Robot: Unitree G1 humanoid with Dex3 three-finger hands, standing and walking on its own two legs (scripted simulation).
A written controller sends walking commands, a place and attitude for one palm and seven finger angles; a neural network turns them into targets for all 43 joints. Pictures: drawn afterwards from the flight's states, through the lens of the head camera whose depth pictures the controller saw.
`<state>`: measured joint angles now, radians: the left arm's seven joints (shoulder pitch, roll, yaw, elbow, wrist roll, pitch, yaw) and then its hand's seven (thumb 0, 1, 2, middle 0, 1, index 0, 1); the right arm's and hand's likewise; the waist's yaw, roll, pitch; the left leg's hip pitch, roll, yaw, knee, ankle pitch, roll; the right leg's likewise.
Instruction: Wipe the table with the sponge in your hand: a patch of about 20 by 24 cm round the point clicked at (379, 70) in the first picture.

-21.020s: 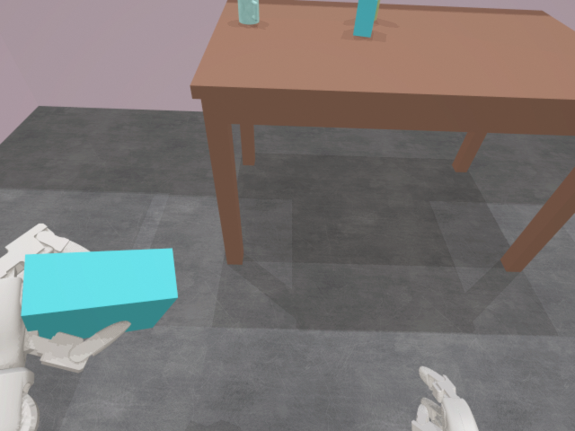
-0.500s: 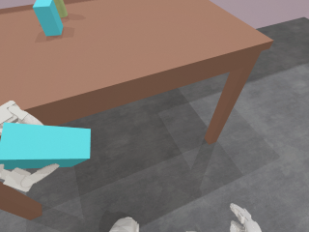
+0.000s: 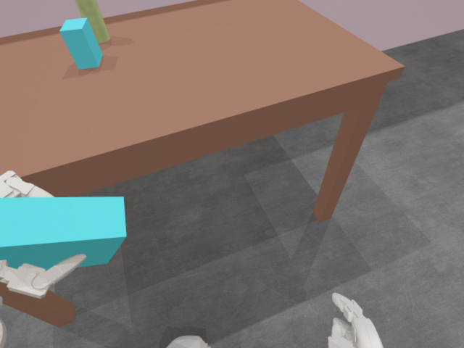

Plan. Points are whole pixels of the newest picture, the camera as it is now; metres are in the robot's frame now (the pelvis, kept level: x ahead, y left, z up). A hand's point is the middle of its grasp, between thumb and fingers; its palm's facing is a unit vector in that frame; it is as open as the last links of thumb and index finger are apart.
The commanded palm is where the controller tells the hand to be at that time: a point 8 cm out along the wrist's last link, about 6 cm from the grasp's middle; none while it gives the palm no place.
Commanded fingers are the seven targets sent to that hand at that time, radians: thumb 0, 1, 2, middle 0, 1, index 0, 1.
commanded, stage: come to a stop and stand still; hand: left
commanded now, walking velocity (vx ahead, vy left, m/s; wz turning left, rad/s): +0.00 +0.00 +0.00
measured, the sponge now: (82, 235) +0.23 +0.21 +0.15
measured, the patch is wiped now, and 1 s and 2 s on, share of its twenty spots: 0.00 0.00 0.00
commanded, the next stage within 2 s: look again from close up in 0.22 s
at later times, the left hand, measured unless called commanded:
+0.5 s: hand out of the picture +0.23 +0.30 +0.20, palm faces +0.49 -0.79 -0.38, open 9.8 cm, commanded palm +0.16 +0.30 +0.19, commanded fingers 0.00 0.10 1.30 -1.20 -1.60 -1.20 -1.60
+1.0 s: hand out of the picture +0.22 +0.32 +0.17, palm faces +0.37 -0.86 -0.36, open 9.8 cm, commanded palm +0.17 +0.35 +0.19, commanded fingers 0.00 0.10 1.30 -1.20 -1.60 -1.20 -1.60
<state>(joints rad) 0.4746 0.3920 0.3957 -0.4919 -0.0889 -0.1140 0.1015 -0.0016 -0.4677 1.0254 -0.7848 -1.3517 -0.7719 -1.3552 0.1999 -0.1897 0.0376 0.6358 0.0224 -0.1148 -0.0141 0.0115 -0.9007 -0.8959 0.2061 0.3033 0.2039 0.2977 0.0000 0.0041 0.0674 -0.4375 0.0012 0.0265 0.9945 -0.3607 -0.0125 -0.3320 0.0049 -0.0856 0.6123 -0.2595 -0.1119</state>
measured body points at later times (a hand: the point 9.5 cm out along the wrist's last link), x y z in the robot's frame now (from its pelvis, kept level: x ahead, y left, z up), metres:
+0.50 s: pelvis -0.01 +0.02 +0.01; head +0.00 +0.02 +0.46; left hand +0.19 +0.34 +0.22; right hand +0.17 -0.21 -0.06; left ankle +0.00 +0.12 -0.73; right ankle +0.05 -0.05 -0.73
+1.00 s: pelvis +0.00 +0.08 +0.00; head +0.00 +0.10 +0.45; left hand +0.20 +0.36 +0.19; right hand +0.17 -0.14 -0.06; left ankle +0.00 +0.12 -0.73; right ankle +0.00 -0.05 -0.73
